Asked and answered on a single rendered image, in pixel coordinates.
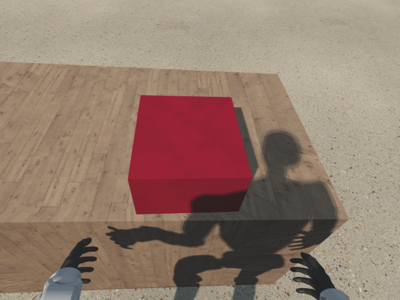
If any robot right hand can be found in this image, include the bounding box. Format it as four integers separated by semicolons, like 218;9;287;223
290;252;335;300

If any carton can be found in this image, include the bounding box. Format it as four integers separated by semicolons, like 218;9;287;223
128;95;253;214

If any robot left forearm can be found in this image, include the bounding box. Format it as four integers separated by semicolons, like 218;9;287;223
36;267;83;300

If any robot left hand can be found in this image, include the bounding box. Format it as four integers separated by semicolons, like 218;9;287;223
60;237;98;284

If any pedestal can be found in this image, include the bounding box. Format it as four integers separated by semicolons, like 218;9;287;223
0;61;349;293

